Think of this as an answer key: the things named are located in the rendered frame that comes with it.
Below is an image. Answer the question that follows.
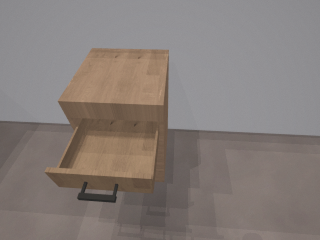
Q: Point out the drawer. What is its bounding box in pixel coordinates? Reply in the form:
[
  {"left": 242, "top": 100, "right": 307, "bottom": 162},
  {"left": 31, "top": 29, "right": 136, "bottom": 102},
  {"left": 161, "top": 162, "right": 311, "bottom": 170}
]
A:
[{"left": 44, "top": 118, "right": 160, "bottom": 194}]

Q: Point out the cabinet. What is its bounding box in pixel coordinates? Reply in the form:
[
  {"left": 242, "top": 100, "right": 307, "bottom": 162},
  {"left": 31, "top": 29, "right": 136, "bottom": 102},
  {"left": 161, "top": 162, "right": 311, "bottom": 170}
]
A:
[{"left": 58, "top": 48, "right": 169, "bottom": 182}]

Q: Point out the handle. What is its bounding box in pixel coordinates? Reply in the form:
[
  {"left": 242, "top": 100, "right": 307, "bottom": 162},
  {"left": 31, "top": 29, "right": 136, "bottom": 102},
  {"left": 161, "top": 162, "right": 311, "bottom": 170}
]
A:
[{"left": 77, "top": 182, "right": 118, "bottom": 203}]

